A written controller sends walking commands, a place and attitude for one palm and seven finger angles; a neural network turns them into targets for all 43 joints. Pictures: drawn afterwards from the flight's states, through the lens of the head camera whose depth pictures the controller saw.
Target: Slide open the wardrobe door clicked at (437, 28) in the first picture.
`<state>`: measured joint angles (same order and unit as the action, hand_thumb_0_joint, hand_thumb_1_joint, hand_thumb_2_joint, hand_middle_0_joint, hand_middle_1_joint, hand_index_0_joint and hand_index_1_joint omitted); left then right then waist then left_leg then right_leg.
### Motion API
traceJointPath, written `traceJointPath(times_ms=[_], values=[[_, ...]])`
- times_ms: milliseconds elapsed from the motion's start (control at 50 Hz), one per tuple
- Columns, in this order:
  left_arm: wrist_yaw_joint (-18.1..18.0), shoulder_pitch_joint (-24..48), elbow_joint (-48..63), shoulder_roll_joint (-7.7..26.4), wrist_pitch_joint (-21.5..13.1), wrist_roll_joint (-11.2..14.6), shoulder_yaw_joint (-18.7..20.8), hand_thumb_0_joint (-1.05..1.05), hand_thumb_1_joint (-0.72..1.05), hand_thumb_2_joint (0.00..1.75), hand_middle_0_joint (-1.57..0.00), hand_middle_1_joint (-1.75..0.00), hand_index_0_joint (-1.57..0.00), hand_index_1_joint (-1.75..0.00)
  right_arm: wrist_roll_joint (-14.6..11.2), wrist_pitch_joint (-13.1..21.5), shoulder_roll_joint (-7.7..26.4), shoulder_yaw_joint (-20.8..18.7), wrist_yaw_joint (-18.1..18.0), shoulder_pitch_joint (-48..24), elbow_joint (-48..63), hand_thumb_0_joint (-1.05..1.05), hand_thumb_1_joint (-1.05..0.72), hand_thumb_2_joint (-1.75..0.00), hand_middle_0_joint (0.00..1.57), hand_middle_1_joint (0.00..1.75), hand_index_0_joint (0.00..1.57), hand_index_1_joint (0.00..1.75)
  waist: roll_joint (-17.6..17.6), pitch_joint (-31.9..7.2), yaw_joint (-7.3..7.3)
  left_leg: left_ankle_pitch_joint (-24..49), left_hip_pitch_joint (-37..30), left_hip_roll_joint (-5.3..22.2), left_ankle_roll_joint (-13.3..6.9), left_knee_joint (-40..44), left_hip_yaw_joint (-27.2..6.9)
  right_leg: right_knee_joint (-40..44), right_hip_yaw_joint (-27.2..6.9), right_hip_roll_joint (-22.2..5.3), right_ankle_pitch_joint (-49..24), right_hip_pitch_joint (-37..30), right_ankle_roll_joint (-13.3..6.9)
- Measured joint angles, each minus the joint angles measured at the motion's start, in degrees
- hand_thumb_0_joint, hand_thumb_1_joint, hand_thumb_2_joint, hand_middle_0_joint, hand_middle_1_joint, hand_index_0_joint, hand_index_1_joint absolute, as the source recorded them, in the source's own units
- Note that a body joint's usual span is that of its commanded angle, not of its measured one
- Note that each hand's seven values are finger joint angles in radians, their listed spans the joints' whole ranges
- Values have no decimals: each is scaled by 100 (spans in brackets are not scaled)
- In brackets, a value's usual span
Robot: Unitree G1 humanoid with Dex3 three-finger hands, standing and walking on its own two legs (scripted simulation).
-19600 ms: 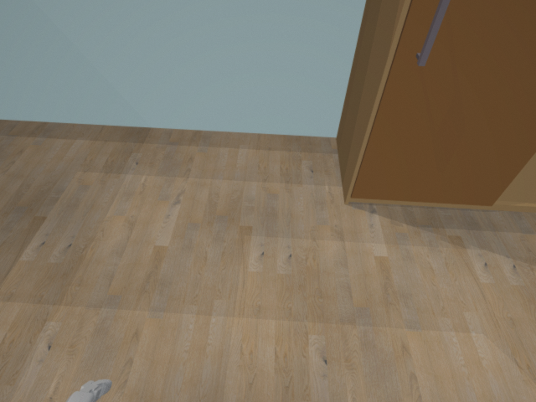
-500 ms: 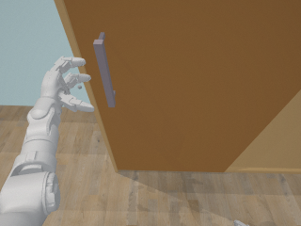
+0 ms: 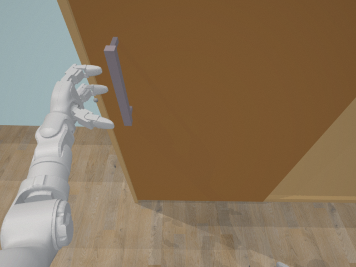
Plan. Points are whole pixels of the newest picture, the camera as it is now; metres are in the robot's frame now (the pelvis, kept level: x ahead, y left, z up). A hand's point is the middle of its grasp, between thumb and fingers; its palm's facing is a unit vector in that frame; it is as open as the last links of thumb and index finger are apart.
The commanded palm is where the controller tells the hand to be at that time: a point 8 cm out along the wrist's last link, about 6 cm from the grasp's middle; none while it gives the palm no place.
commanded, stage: feel for the door with the fingertips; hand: left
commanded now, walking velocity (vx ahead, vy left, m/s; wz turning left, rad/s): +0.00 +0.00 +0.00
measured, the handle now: (122, 86) +0.51 +0.14 +0.13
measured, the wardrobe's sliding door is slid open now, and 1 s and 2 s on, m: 0.00 0.00 0.00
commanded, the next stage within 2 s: slide the fingers in behind the handle in 0.86 s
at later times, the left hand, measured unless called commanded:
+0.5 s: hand (109, 96) +0.46 +0.15 +0.14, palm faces -0.02 -1.00 -0.01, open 14.0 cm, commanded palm +0.43 +0.21 +0.13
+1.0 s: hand (109, 95) +0.46 +0.16 +0.14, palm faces -0.01 -1.00 -0.01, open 13.8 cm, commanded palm +0.45 +0.21 +0.13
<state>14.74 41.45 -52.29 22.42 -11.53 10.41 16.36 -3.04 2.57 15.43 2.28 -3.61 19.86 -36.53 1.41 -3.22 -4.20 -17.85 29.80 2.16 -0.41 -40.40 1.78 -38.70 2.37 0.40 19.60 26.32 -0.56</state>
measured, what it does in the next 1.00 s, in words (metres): stands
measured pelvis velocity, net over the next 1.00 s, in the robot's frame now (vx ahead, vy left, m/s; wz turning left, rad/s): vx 0.00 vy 0.00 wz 0.01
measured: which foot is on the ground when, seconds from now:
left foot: down 0.00-1.00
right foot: down 0.00-1.00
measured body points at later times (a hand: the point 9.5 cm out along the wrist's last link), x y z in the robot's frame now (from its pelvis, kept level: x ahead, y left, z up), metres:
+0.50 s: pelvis +0.00 -0.01 +0.00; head +0.04 -0.01 +0.45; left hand +0.45 +0.21 +0.14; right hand +0.08 -0.26 -0.11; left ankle +0.02 +0.11 -0.72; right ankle +0.00 -0.12 -0.72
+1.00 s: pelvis +0.00 +0.00 +0.00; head +0.05 +0.00 +0.45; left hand +0.46 +0.21 +0.14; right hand +0.06 -0.26 -0.12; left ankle +0.02 +0.11 -0.72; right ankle +0.00 -0.12 -0.72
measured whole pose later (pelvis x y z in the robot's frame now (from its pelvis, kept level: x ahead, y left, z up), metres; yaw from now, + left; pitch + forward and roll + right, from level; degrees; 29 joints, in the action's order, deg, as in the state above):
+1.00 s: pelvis +0.00 +0.00 +0.00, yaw +1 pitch +8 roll -1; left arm 10.5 48.2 -59.8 20.6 -14.1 8.6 14.0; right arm -2.3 2.8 15.2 1.6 -2.8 20.3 -39.0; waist 1.6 -3.1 -4.8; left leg -18.0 31.8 2.1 -0.2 -41.4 0.9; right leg -39.6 3.1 0.4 20.0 28.0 -0.8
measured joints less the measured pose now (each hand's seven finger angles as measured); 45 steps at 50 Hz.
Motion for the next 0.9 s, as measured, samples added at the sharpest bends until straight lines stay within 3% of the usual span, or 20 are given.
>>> traceJointPath(times_ms=[140, 380, 580, 900], values=[[-9, -26, 24, -113, 61, 32, -76, -1, -50, 30, -30, -120, -30, -120, -4, -19, 19, -35, 19, 59, -23, 1, -90, -89, 20, 30, 20, 30, 11, -23, -8, -4, -21, 19, 17, 18, -7, 20, 4, 20, 3, -20, -18], [-353, -25, 157, -351, 6, -95, -171, -1, -50, 30, -30, -120, -30, -120, 23, 9, -34, -55, 59, -65, -19, 1, -90, -89, 20, 30, 20, 30, 0, -3, -17, -10, -22, 27, 34, 25, 1, 1, -6, 29, 19, -3, -31], [-351, 297, -271, -199, 16, -133, -165, -1, -50, 30, -30, -120, -30, -120, 23, -18, -52, -28, 63, -54, -27, 1, -90, -89, 20, 30, 20, 30, 19, -17, -41, -18, 1, 19, 38, 27, -12, -7, 5, 23, 39, 18, -35], [-438, 484, -507, -237, -206, -160, -246, -1, -50, 30, -32, -122, -31, -121, 60, -8, -23, -88, 93, 67, -211, 1, -90, -89, 20, 30, 20, 30, 12, -17, -37, -38, 127, -1, 30, -65, -64, -65, 53, 6, 60, 106, -25]])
